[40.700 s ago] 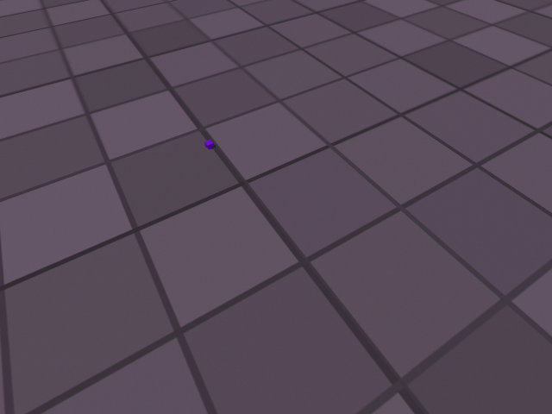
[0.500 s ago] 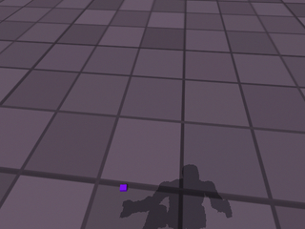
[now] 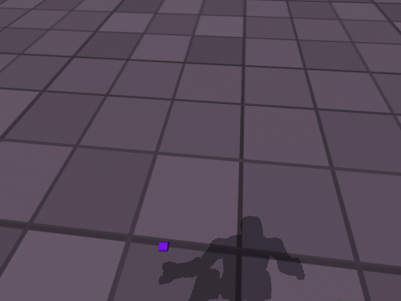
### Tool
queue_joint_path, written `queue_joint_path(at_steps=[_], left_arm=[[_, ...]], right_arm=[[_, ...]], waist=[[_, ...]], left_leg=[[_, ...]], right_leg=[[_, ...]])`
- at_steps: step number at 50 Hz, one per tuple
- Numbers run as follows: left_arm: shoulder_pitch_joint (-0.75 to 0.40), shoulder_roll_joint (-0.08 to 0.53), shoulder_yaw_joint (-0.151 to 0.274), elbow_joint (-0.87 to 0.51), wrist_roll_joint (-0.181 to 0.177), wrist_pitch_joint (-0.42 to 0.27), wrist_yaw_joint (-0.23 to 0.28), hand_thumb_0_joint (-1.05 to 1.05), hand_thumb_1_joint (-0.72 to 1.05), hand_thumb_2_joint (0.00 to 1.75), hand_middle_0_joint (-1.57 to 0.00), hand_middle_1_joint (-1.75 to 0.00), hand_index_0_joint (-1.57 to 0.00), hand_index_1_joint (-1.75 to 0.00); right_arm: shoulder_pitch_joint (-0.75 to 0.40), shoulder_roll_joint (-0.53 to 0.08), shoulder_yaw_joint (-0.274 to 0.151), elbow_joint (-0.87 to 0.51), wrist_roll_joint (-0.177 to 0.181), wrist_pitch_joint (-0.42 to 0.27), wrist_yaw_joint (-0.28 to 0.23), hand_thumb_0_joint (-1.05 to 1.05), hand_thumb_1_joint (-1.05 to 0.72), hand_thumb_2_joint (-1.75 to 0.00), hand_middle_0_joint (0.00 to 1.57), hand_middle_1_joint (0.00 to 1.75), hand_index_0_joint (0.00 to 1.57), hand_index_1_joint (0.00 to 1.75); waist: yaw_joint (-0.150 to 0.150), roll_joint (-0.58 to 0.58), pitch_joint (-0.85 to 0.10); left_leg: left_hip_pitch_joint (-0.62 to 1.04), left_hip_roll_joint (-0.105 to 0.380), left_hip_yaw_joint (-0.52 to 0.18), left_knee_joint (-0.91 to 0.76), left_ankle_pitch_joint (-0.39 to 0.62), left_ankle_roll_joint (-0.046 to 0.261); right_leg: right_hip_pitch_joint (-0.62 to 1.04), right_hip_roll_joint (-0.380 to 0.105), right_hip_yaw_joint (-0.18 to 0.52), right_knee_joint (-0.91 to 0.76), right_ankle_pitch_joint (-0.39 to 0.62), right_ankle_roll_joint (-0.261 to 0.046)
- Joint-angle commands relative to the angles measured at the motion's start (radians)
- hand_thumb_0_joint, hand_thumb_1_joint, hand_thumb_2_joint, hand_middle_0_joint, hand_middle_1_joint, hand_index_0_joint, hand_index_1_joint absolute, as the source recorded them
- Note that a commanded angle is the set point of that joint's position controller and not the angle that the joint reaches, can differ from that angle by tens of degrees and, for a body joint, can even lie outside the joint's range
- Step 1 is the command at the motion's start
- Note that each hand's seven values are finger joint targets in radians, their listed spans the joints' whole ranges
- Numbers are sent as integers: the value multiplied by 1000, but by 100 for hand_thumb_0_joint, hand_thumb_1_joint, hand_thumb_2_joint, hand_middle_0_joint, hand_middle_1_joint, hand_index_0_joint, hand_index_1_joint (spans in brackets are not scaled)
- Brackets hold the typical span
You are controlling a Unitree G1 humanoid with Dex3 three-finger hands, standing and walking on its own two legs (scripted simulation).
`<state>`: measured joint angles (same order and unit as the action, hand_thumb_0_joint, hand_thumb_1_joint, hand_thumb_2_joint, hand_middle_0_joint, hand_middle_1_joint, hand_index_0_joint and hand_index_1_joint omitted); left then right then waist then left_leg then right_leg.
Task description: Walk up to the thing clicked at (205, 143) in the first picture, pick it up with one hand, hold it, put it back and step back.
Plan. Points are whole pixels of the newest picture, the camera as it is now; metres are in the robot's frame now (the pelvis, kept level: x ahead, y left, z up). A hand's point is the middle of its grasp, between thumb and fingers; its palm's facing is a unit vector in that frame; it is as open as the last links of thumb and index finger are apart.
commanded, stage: stand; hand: left
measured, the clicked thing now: (163, 247) +0.47 +0.23 -0.77
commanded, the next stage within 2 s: none
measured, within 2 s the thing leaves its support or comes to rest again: neither
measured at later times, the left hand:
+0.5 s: hand out of the picture +0.05 +0.25 -0.16, palm faces -0.02 -0.94 -0.34, open 7.4 cm
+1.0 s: hand out of the picture +0.06 +0.25 -0.16, palm faces -0.02 -0.94 -0.34, open 7.4 cm
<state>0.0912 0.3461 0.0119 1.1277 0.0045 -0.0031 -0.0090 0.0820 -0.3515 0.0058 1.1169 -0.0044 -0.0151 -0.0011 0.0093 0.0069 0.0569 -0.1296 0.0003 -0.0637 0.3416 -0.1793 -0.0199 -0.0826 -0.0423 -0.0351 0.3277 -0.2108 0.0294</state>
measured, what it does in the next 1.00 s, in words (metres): stands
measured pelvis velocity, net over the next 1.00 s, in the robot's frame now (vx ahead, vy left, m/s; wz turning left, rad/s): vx -0.01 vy -0.01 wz -0.01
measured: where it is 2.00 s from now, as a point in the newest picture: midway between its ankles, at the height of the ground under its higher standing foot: outside the picture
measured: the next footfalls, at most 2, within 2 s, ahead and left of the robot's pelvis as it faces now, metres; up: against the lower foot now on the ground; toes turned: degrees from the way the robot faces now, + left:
none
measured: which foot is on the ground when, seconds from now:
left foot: down 0.00-1.00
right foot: down 0.00-1.00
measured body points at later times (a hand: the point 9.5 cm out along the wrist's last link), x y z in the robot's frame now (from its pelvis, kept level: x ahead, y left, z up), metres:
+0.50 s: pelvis -0.01 +0.00 +0.00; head +0.00 -0.01 +0.45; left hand +0.05 +0.30 -0.13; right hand +0.06 -0.31 -0.13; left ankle +0.01 +0.13 -0.75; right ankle -0.02 -0.14 -0.75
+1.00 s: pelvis -0.01 -0.01 +0.00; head +0.00 -0.01 +0.45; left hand +0.06 +0.30 -0.13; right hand +0.06 -0.31 -0.14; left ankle +0.01 +0.13 -0.75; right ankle -0.02 -0.14 -0.75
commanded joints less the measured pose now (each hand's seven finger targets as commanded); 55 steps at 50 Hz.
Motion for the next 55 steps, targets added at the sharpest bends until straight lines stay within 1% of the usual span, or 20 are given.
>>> queue_joint_path(at_steps=[1, 3, 8, 11, 14, 20, 23, 25, 28, 29, 31, 36, 38, 40, 41, 48, 50, 51, 52, 55], left_arm=[[-34, 216, 40, -57, 4, -22, 17, 0, 90, 90, -20, -30, -20, -30], [-32, 220, 39, -56, 4, -23, 17, 0, 90, 90, -20, -30, -20, -30], [-31, 219, 37, -57, 4, -24, 15, 0, 90, 90, -20, -30, -20, -30], [-24, 219, 37, -53, 4, -23, 15, 0, 90, 90, -20, -30, -20, -30], [-20, 223, 37, -54, 6, -22, 15, 0, 90, 90, -20, -30, -20, -30], [-11, 224, 37, -53, 7, -23, 14, 0, 90, 90, -20, -30, -20, -30], [-15, 231, 39, -57, 7, -23, 14, 0, 90, 90, -20, -30, -20, -30], [0, 220, 35, -55, 5, -24, 13, 0, 90, 90, -20, -30, -20, -30], [-8, 227, 35, -56, 4, -25, 14, 0, 90, 90, -20, -30, -20, -30], [-2, 224, 34, -56, 4, -25, 12, 0, 90, 90, -20, -30, -20, -30], [-3, 227, 36, -58, 5, -22, 12, 0, 90, 90, -20, -30, -20, -30], [3, 224, 32, -58, 5, -23, 13, 0, 90, 90, -20, -30, -20, -30], [2, 222, 31, -60, 4, -25, 13, 0, 90, 90, -20, -30, -20, -30], [3, 226, 32, -59, 5, -23, 15, 0, 90, 90, -20, -30, -20, -30], [-2, 228, 32, -60, 4, -24, 14, 0, 90, 90, -20, -30, -20, -30], [10, 223, 31, -58, 1, -23, 14, 0, 90, 90, -20, -30, -20, -30], [0, 228, 32, -59, 3, -23, 15, 0, 90, 90, -20, -30, -20, -30], [4, 222, 30, -58, 2, -23, 14, 0, 90, 90, -20, -30, -20, -30], [0, 225, 30, -59, 5, -23, 14, 0, 90, 90, -20, -30, -20, -30], [-4, 227, 32, -59, 5, -23, 15, 0, 90, 90, -20, -30, -20, -30]], right_arm=[[-33, -219, -40, -57, 0, -14, -11, 0, -90, -90, 20, 30, 20, 30], [-33, -211, -38, -58, 1, -15, -10, 0, -90, -90, 20, 30, 20, 30], [-27, -216, -35, -52, -1, -14, -8, 0, -90, -90, 20, 30, 20, 30], [-36, -217, -34, -52, 0, -13, -7, 0, -90, -90, 20, 30, 20, 30], [-23, -222, -37, -47, -3, -11, -7, 0, -90, -90, 20, 30, 20, 30], [-19, -220, -38, -46, -4, -11, -5, 0, -90, -90, 20, 30, 20, 30], [-7, -214, -35, -45, -4, -11, -5, 0, -90, -90, 20, 30, 20, 30], [-22, -221, -36, -48, -3, -14, -5, 0, -90, -90, 20, 30, 20, 30], [-1, -219, -36, -43, -1, -12, -5, 0, -90, -90, 20, 30, 20, 30], [1, -217, -34, -39, -3, -12, -4, 0, -90, -90, 20, 30, 20, 30], [-2, -222, -35, -39, -5, -12, -5, 0, -90, -90, 20, 30, 20, 30], [0, -223, -36, -40, -2, -13, -5, 0, -90, -90, 20, 30, 20, 30], [5, -222, -35, -39, -3, -13, -5, 0, -90, -90, 20, 30, 20, 30], [4, -219, -35, -40, -2, -11, -6, 0, -90, -90, 20, 30, 20, 30], [8, -214, -33, -40, -3, -12, -6, 0, -90, -90, 20, 30, 20, 30], [8, -222, -30, -40, -1, -14, -7, 0, -90, -90, 20, 30, 20, 30], [4, -213, -30, -44, -2, -15, -7, 0, -90, -90, 20, 30, 20, 30], [9, -220, -30, -40, -2, -14, -7, 0, -90, -90, 20, 30, 20, 30], [1, -221, -32, -42, 0, -13, -7, 0, -90, -90, 20, 30, 20, 30], [5, -218, -33, -43, -1, -10, -7, 0, -90, -90, 20, 30, 20, 30]], waist=[[-4, -8, -111], [-8, -12, -114], [-8, -9, -92], [-5, -7, -71], [-8, -6, -65], [-6, -13, -61], [-9, -19, -70], [0, -4, -64], [-9, -10, -59], [-10, -3, -50], [-7, 4, -59], [-4, -8, -66], [-6, -5, -68], [-7, -11, -61], [-10, -21, -62], [-3, 4, -74], [-6, -12, -78], [-6, -2, -61], [-5, -13, -65], [-8, -19, -66]], left_leg=[[25, 116, -67, -23, 263, 39], [37, 116, -66, -21, 277, 37], [14, 115, -64, -35, 238, 37], [9, 114, -70, -44, 202, 35], [-7, 110, -69, -55, 129, 35], [-14, 108, -73, -57, 97, 35], [-18, 111, -72, -56, 119, 37], [-7, 110, -74, -51, 143, 36], [-13, 112, -74, -48, 127, 34], [-18, 104, -70, -55, 95, 32], [-25, 111, -74, -63, 81, 34], [-13, 114, -75, -52, 131, 34], [-11, 113, -70, -43, 140, 35], [-14, 109, -73, -49, 118, 35], [-15, 112, -72, -48, 138, 34], [-4, 116, -70, -48, 189, 31], [-4, 114, -67, -45, 182, 31], [-9, 111, -67, -53, 146, 30], [0, 116, -71, -47, 159, 32], [-7, 113, -71, -50, 133, 34]], right_leg=[[36, -97, 71, -46, 177, -41], [32, -98, 70, -43, 196, -42], [27, -98, 75, -52, 167, -40], [9, -91, 71, -61, 119, -39], [0, -91, 76, -70, 70, -42], [-11, -89, 79, -75, 35, -41], [5, -93, 81, -64, 63, -44], [-6, -92, 81, -64, 79, -42], [-8, -94, 87, -71, 62, -44], [-23, -91, 88, -74, 45, -43], [-8, -92, 87, -66, 42, -45], [-10, -91, 83, -62, 58, -46], [-8, -94, 88, -65, 84, -45], [-15, -91, 84, -64, 62, -44], [-10, -94, 90, -61, 85, -46], [5, -92, 83, -46, 120, -43], [4, -92, 81, -49, 119, -43], [-12, -90, 84, -58, 89, -41], [-6, -91, 82, -56, 93, -44], [-10, -91, 83, -61, 72, -43]])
